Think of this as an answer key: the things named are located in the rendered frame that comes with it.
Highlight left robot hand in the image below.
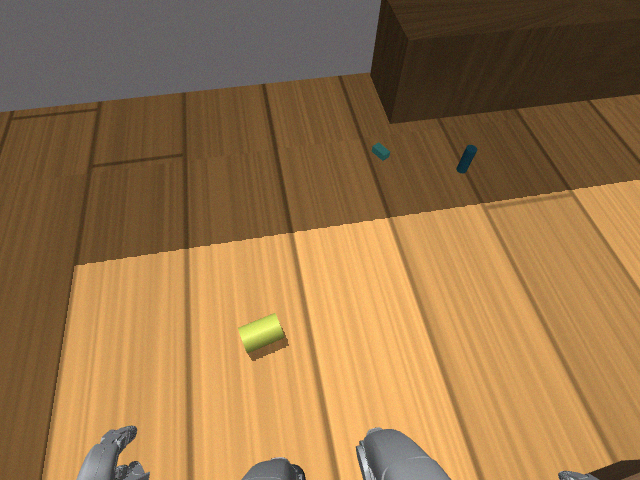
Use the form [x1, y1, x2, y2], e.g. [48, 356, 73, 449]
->
[76, 426, 150, 480]

